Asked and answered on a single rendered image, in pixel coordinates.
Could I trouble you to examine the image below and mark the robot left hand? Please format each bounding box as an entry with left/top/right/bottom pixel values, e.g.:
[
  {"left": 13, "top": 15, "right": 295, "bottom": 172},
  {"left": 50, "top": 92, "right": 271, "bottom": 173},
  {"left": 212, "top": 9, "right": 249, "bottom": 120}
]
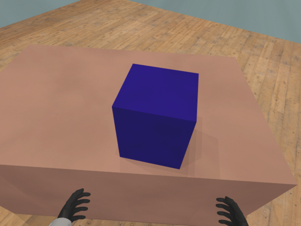
[{"left": 57, "top": 188, "right": 91, "bottom": 223}]

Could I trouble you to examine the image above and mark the robot right hand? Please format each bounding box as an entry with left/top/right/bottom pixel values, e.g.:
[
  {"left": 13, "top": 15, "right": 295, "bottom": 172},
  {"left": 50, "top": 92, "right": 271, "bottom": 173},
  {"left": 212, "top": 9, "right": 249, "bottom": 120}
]
[{"left": 216, "top": 196, "right": 249, "bottom": 226}]

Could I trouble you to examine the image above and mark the pedestal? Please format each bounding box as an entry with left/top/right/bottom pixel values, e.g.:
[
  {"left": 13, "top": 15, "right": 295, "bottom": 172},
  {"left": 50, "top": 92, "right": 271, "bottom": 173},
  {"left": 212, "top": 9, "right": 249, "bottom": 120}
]
[{"left": 0, "top": 44, "right": 298, "bottom": 226}]

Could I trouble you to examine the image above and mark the carton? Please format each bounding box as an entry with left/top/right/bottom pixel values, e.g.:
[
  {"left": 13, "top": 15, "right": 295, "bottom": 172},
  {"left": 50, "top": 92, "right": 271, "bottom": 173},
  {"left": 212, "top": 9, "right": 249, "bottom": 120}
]
[{"left": 112, "top": 64, "right": 199, "bottom": 169}]

